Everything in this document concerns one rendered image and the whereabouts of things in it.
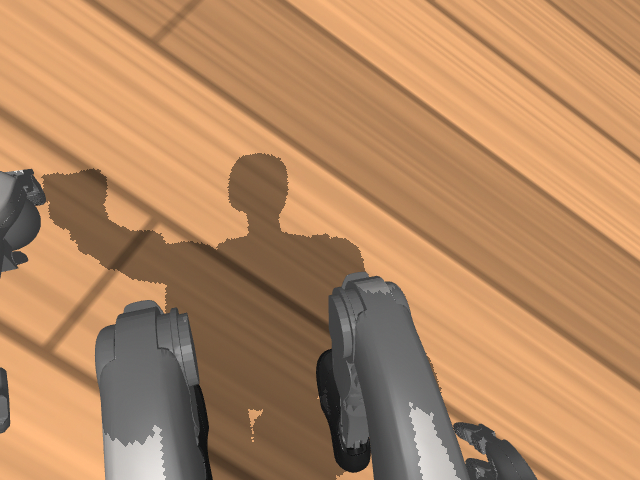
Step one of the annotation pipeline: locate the ball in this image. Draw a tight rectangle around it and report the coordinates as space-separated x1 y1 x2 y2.
4 198 41 251

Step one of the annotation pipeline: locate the right robot foot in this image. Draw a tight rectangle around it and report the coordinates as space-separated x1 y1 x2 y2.
316 349 371 473

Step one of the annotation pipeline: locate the right robot hand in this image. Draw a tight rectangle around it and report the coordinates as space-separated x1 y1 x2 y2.
453 422 537 480

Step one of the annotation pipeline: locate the left robot hand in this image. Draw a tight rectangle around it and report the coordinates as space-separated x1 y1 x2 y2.
0 169 46 272

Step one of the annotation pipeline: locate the left robot foot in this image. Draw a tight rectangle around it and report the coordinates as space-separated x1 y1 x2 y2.
194 385 213 480

